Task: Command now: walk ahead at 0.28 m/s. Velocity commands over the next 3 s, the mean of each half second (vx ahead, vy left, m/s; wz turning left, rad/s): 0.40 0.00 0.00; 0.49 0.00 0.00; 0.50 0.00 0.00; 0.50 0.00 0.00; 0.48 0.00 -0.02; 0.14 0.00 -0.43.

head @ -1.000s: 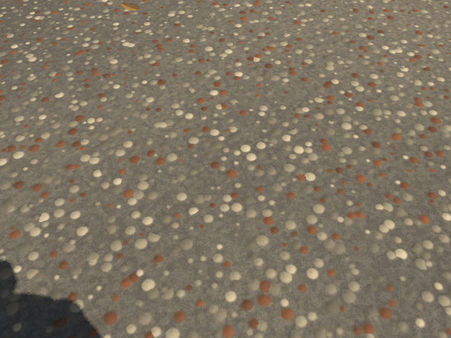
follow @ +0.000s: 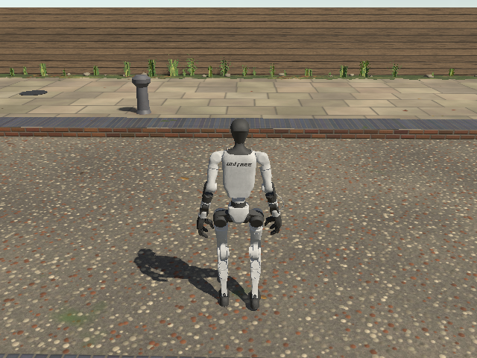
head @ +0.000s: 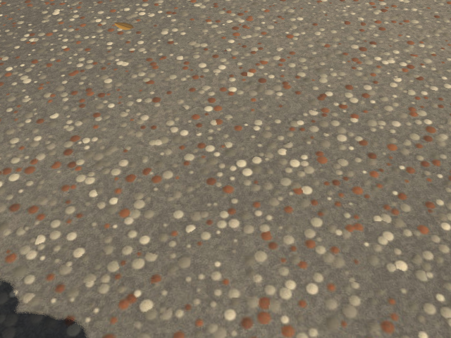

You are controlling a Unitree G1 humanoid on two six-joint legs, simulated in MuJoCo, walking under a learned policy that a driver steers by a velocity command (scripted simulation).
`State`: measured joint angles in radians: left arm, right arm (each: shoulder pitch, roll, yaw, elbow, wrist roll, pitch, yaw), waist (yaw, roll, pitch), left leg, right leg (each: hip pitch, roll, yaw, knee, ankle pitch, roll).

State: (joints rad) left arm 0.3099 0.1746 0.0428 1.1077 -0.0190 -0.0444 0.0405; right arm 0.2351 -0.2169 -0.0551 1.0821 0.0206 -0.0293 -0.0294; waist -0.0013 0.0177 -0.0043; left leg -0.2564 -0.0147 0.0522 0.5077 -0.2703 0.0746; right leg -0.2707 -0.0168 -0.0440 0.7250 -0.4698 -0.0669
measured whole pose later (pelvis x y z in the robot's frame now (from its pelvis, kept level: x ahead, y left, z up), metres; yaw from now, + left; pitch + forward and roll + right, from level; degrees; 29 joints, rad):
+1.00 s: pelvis +0.49 +0.00 +0.00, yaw +0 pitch +2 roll +3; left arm 0.03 0.23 0.05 0.86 -0.02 -0.09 -0.01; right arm 0.37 -0.24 -0.05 1.05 0.02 -0.09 0.00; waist -0.08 -0.04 0.00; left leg 0.03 -0.05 0.07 0.22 -0.29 0.02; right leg -0.65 -0.11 0.00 0.59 0.05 -0.02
